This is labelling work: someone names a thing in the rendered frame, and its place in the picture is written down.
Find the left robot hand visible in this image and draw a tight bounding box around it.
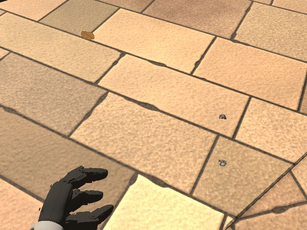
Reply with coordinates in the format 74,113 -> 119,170
38,166 -> 114,230

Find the robot left forearm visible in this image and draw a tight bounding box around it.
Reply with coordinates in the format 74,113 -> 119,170
29,220 -> 63,230

